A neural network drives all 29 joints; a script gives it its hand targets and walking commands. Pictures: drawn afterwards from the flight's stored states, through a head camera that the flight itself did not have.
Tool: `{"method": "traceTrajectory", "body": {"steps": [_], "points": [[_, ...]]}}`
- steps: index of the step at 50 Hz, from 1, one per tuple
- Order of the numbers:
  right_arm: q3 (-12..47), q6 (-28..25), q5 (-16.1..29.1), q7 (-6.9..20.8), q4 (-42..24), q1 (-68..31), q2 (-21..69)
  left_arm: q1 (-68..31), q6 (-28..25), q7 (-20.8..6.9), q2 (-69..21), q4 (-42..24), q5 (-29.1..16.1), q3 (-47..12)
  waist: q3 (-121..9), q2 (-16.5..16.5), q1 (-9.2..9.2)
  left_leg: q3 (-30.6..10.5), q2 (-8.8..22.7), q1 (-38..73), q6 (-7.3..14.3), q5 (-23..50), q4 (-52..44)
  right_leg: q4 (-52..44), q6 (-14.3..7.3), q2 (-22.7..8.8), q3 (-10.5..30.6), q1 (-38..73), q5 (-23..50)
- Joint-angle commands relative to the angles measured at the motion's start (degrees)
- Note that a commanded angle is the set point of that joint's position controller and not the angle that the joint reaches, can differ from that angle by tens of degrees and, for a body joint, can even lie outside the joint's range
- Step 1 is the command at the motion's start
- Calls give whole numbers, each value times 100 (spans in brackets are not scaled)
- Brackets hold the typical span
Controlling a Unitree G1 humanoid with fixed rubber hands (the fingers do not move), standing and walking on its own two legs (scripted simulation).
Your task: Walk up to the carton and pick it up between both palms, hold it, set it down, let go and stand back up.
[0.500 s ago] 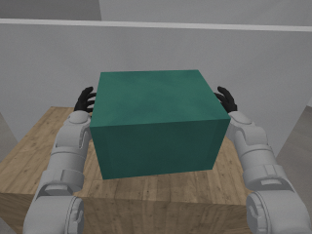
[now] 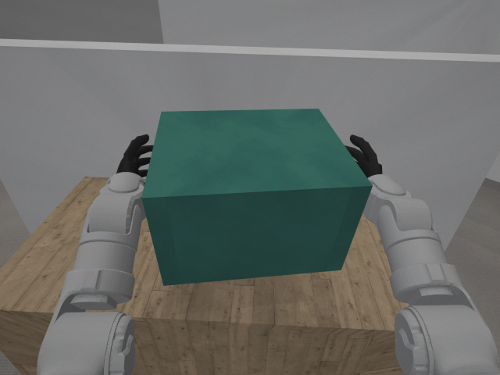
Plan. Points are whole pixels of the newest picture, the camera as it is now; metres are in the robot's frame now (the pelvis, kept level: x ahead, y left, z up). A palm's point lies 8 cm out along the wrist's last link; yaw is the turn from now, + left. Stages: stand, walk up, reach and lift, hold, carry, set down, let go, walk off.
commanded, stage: hold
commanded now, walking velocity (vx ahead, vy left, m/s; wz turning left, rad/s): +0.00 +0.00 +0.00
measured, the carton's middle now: (248, 188) +0.38 +0.04 +0.18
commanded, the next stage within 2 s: none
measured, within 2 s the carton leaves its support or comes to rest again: neither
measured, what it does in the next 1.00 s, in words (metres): stands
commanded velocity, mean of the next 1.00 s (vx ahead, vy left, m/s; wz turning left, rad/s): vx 0.00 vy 0.00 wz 0.00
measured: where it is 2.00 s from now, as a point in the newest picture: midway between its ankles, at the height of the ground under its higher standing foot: outside the picture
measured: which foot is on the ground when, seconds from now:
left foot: down 0.00-1.00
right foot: down 0.00-1.00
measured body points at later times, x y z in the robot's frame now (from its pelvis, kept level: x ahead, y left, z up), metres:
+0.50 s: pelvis +0.00 +0.00 +0.00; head -0.08 +0.01 +0.44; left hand +0.37 +0.22 +0.21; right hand +0.39 -0.15 +0.21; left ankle +0.05 +0.09 -0.74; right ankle +0.04 -0.14 -0.74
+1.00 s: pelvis +0.00 +0.00 +0.00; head -0.07 +0.01 +0.44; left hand +0.37 +0.22 +0.21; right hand +0.39 -0.16 +0.21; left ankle +0.05 +0.09 -0.74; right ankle +0.04 -0.14 -0.74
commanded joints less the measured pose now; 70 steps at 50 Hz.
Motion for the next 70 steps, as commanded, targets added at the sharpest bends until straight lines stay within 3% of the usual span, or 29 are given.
{"method": "traceTrajectory", "body": {"steps": [1,5,8,9,12,13,17,21,24,26,28,29,31,33,37,39,40,41,45,49,50,51,56,59,62,63,65,67,70], "points": [[1278,-283,439,589,-1554,-5000,2744,-4707,-176,-1407,-4370,-1764,-996,-1949,-1146,310,-1347,-839,-165,663,-506,413,-1197,-376,-335,77,26,951,434],[1098,-311,305,645,-1388,-5099,2683,-4844,-188,-1433,-4401,-1625,-1044,-2018,-1121,375,-1405,-818,-142,654,-549,125,-1251,-390,-380,55,8,798,232],[1309,-363,400,679,-1535,-5206,2864,-4946,-238,-1400,-4356,-1838,-1046,-2012,-1435,316,-1268,-815,-145,746,-514,340,-1212,-385,-329,50,12,940,449],[1242,-331,381,681,-1364,-5067,2849,-5028,-264,-1380,-4353,-1910,-1086,-2056,-1331,349,-1348,-841,-114,710,-547,265,-1232,-361,-326,37,14,885,426],[1365,-405,363,678,-1585,-5088,2944,-4958,-281,-1375,-4310,-2065,-1071,-2049,-1565,228,-1266,-778,-163,796,-485,488,-1169,-348,-287,36,11,997,657],[1330,-391,365,656,-1560,-5077,2873,-4959,-283,-1376,-4354,-1996,-1139,-2115,-1522,340,-1345,-806,-147,767,-522,581,-1162,-350,-326,45,25,1005,708],[1359,-369,390,633,-1612,-5069,2922,-4956,-270,-1382,-4368,-1954,-1133,-2071,-1489,214,-1307,-828,-151,777,-497,598,-1178,-363,-295,47,12,1040,712],[1431,-355,468,585,-1712,-5104,2994,-4936,-257,-1414,-4247,-2100,-1071,-2003,-1556,317,-1215,-742,-225,794,-459,792,-1132,-374,-276,35,44,1158,848],[1367,-280,443,571,-1548,-4945,2836,-4888,-243,-1423,-4250,-2002,-1059,-1987,-1363,338,-1311,-781,-204,811,-497,622,-1182,-408,-277,41,43,1042,699],[1417,-305,446,583,-1674,-5050,2992,-4999,-269,-1421,-4237,-2114,-1107,-1975,-1427,208,-1234,-771,-219,745,-455,655,-1149,-376,-270,35,48,1075,713],[1402,-303,469,565,-1648,-4958,2887,-4896,-246,-1417,-4287,-2139,-1061,-2028,-1477,385,-1316,-785,-196,854,-530,851,-1126,-356,-279,53,23,1114,852],[1511,-303,557,550,-1765,-4949,2941,-4729,-228,-1414,-4245,-2145,-1041,-1994,-1533,281,-1217,-775,-208,945,-493,1060,-1077,-346,-253,76,39,1165,1027],[1538,-280,566,526,-1924,-4936,2978,-4860,-247,-1411,-4240,-2325,-1139,-2039,-1636,190,-1277,-783,-232,897,-484,1026,-1064,-331,-235,80,52,1237,1065],[1447,-258,574,554,-1696,-4812,2864,-4903,-229,-1427,-4240,-2330,-1079,-2039,-1472,412,-1270,-803,-209,971,-572,1133,-1053,-341,-279,82,22,1125,983],[1391,-225,515,542,-1724,-4798,2748,-4786,-156,-1431,-4266,-2153,-1057,-2042,-1420,366,-1345,-828,-177,955,-572,916,-1123,-372,-296,73,46,1105,801],[1390,-239,509,580,-1687,-4885,2767,-4800,-160,-1426,-4277,-2123,-1044,-2042,-1427,329,-1292,-824,-175,895,-572,763,-1157,-385,-305,74,32,1068,705],[1454,-254,523,559,-1820,-4807,2841,-4821,-183,-1422,-4252,-2366,-1070,-2088,-1562,380,-1270,-787,-214,962,-570,1120,-1073,-328,-283,74,24,1170,1020],[1500,-263,580,533,-2015,-4857,2826,-4514,-148,-1428,-4226,-2178,-1041,-1996,-1654,233,-1207,-781,-239,1042,-504,1238,-1034,-345,-248,84,59,1198,1168],[1513,-244,548,516,-1979,-4809,2810,-4730,-176,-1425,-4251,-2259,-1055,-2056,-1641,342,-1290,-816,-220,1037,-549,1202,-1033,-339,-266,83,27,1144,1028],[1454,-200,522,536,-1842,-4701,2778,-4747,-145,-1431,-4215,-2333,-1044,-1999,-1512,278,-1271,-811,-193,1030,-546,1005,-1112,-350,-270,93,25,1103,860],[1543,-232,571,540,-1964,-4693,2881,-4704,-149,-1446,-4177,-2462,-1019,-1978,-1606,296,-1218,-818,-191,1101,-536,1314,-1038,-340,-259,88,29,1159,1083],[1408,-196,527,524,-1805,-4649,2727,-4696,-129,-1465,-4189,-2259,-1020,-1990,-1460,361,-1312,-813,-203,982,-566,1024,-1083,-391,-274,69,52,1120,844],[1440,-228,499,520,-1878,-4714,2722,-4456,-76,-1520,-4193,-2107,-937,-1895,-1354,282,-1270,-784,-214,981,-510,1142,-1108,-392,-275,61,34,1202,1034],[1376,-196,420,572,-1666,-4824,2718,-4626,-98,-1532,-4173,-2059,-910,-1860,-1248,271,-1281,-808,-196,815,-486,713,-1249,-440,-282,35,51,1092,660],[1369,-269,468,602,-1809,-4808,2749,-4777,-159,-1482,-4330,-2348,-1041,-2081,-1544,384,-1315,-867,-135,1020,-589,886,-1158,-383,-307,67,30,1035,691],[1455,-305,464,572,-2056,-4919,2858,-4815,-187,-1484,-4293,-2369,-1084,-2066,-1708,261,-1259,-804,-181,1011,-511,1002,-1115,-369,-289,69,18,1146,898],[1391,-287,427,563,-1931,-4775,2758,-4739,-177,-1483,-4268,-2302,-1067,-2106,-1602,368,-1359,-815,-186,1021,-550,933,-1123,-391,-291,55,20,1079,817],[1331,-287,364,586,-1736,-4763,2715,-4730,-172,-1472,-4233,-2081,-985,-1950,-1316,257,-1329,-821,-174,850,-512,648,-1202,-404,-288,49,14,1043,605],[1376,-314,353,603,-1774,-4767,2813,-4809,-211,-1480,-4263,-2276,-1038,-2028,-1539,322,-1277,-806,-164,1000,-507,778,-1195,-397,-291,27,17,1021,720]]}}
